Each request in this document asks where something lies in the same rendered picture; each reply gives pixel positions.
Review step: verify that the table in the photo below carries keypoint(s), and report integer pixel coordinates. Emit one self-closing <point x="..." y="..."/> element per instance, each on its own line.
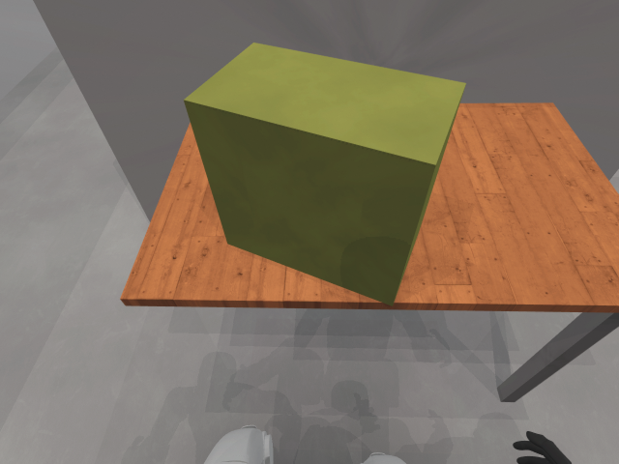
<point x="520" y="218"/>

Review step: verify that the robot left thigh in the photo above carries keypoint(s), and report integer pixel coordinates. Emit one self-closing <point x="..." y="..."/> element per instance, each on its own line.
<point x="243" y="446"/>

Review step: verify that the carton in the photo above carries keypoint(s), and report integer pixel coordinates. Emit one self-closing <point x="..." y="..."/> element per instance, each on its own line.
<point x="323" y="165"/>

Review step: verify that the right robot hand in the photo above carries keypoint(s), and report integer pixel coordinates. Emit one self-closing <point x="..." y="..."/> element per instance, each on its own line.
<point x="541" y="445"/>

